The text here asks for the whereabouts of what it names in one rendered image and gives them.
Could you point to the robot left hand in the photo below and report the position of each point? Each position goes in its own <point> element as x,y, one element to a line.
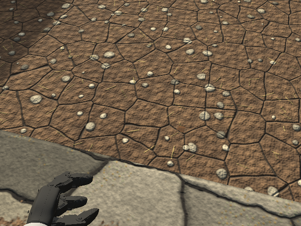
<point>49,204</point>

